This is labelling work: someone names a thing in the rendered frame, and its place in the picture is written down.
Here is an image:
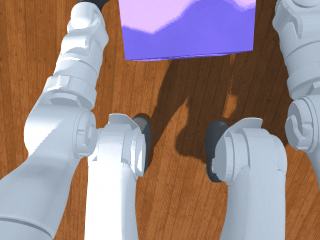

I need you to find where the robot right forearm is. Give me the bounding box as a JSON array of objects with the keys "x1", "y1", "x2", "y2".
[{"x1": 272, "y1": 0, "x2": 320, "y2": 100}]

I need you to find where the robot left upper arm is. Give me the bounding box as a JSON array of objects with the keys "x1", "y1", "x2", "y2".
[{"x1": 0, "y1": 103, "x2": 98, "y2": 240}]

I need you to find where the left robot foot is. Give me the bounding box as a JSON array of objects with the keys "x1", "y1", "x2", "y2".
[{"x1": 132, "y1": 116, "x2": 151, "y2": 174}]

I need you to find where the robot right upper arm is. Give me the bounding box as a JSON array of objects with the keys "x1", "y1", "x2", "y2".
[{"x1": 284, "y1": 94, "x2": 320, "y2": 191}]

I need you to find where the carton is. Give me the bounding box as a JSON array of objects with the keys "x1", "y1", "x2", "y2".
[{"x1": 118, "y1": 0, "x2": 256, "y2": 61}]

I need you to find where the right robot foot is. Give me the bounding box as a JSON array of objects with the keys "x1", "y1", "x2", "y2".
[{"x1": 205, "y1": 120, "x2": 229, "y2": 183}]

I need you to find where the robot foot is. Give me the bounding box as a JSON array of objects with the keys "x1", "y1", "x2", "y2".
[
  {"x1": 205, "y1": 120, "x2": 229, "y2": 183},
  {"x1": 132, "y1": 116, "x2": 151, "y2": 174}
]

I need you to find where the robot left forearm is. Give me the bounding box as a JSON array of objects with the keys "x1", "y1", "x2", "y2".
[{"x1": 24, "y1": 2, "x2": 109, "y2": 150}]

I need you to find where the robot left hand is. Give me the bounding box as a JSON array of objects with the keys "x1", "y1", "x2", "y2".
[{"x1": 77, "y1": 0, "x2": 109, "y2": 13}]

